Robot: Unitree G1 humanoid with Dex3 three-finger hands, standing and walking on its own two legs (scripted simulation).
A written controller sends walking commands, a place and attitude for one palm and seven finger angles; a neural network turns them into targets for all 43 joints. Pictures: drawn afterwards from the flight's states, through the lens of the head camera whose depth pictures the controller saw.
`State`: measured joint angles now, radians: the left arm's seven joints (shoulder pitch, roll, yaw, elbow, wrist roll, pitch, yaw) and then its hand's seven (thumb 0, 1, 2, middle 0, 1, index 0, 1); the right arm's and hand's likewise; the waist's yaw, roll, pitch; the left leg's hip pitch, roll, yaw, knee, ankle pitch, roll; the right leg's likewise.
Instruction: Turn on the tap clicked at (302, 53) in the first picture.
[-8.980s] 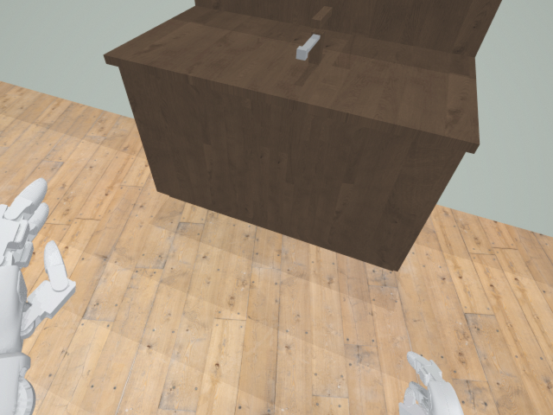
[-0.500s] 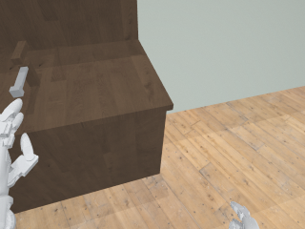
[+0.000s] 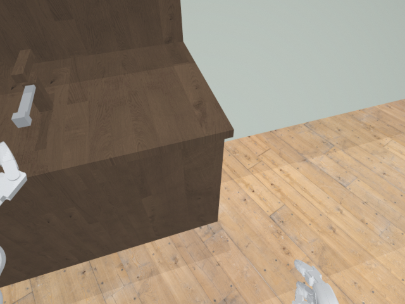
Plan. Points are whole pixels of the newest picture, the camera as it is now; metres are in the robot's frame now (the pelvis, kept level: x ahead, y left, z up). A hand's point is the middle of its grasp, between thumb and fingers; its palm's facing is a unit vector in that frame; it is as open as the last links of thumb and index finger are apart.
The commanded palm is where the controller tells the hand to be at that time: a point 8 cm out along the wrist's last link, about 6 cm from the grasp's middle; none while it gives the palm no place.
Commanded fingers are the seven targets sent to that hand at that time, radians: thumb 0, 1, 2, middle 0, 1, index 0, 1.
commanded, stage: look again from close up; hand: left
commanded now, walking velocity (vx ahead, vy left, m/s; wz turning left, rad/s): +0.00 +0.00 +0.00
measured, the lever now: (21, 119) +0.48 +0.48 +0.08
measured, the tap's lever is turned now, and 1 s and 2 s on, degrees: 0 0 0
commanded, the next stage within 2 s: shuffle to correct the standing spot in 0.12 s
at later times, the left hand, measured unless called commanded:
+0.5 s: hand (34, 170) +0.27 +0.30 +0.16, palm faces +0.39 -0.84 -0.38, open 7.4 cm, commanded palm +0.22 +0.33 +0.18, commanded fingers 0.00 0.90 0.90 -0.20 -0.30 -0.20 -0.30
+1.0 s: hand (8, 152) +0.31 +0.36 +0.17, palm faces +0.44 -0.81 -0.38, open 7.4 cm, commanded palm +0.24 +0.38 +0.18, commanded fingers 0.00 0.90 0.90 -0.20 -0.30 -0.20 -0.30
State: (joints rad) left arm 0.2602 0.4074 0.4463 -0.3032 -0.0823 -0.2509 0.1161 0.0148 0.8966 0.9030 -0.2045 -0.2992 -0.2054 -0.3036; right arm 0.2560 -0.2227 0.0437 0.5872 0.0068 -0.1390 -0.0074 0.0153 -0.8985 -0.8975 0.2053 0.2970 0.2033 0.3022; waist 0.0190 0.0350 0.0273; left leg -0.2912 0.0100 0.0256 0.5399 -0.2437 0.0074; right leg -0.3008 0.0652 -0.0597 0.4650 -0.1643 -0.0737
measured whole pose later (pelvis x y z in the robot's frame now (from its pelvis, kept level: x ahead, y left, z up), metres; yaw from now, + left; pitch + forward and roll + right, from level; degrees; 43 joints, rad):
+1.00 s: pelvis +0.08 +0.10 -0.01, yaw +0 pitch -1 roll +1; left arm 0.41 0.36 0.41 -0.48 -0.04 -0.19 0.15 0.01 0.89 0.90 -0.21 -0.30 -0.21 -0.30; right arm 0.20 -0.18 0.01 0.61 0.00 -0.09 -0.01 0.02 -0.90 -0.90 0.20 0.30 0.20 0.30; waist 0.00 -0.03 0.07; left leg -0.26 -0.08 0.07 0.61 -0.33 0.09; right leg -0.42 -0.03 -0.05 0.97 -0.48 0.01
